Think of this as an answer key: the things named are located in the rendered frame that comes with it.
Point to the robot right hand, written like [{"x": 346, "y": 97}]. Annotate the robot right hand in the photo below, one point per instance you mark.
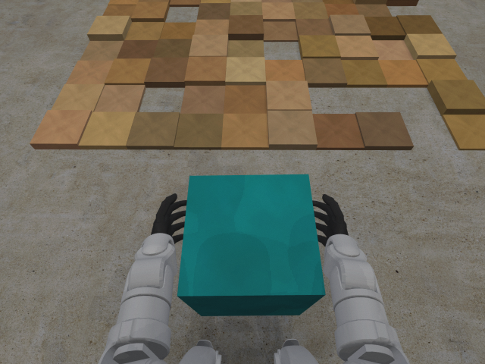
[{"x": 334, "y": 219}]

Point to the carton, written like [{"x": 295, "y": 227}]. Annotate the carton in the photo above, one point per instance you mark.
[{"x": 250, "y": 246}]

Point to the robot thigh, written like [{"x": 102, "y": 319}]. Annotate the robot thigh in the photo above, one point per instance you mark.
[
  {"x": 294, "y": 355},
  {"x": 201, "y": 355}
]

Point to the right robot thigh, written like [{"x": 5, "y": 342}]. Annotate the right robot thigh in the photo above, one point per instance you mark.
[{"x": 294, "y": 355}]

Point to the left robot forearm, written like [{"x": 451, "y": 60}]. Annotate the left robot forearm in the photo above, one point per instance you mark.
[{"x": 142, "y": 330}]

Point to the left robot thigh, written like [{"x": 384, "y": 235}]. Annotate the left robot thigh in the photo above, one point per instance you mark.
[{"x": 201, "y": 355}]

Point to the robot left hand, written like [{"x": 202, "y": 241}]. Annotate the robot left hand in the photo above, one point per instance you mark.
[{"x": 164, "y": 218}]

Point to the right robot forearm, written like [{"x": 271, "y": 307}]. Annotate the right robot forearm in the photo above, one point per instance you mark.
[{"x": 363, "y": 330}]

